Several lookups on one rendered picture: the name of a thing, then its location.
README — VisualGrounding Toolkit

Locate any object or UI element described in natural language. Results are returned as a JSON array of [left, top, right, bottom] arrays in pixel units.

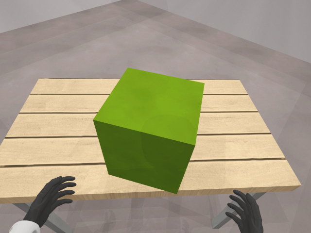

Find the right robot hand
[[225, 190, 263, 233]]

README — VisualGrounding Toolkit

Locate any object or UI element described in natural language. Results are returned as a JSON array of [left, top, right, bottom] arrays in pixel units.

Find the carton
[[93, 68, 205, 194]]

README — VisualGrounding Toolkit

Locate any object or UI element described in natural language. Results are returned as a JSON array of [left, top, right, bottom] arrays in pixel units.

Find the left robot forearm
[[9, 220, 40, 233]]

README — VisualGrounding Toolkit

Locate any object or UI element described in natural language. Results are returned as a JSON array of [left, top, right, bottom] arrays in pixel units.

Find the left robot hand
[[23, 176, 76, 228]]

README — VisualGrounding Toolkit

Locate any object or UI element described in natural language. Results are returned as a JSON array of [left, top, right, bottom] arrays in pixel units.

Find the table
[[0, 78, 301, 233]]

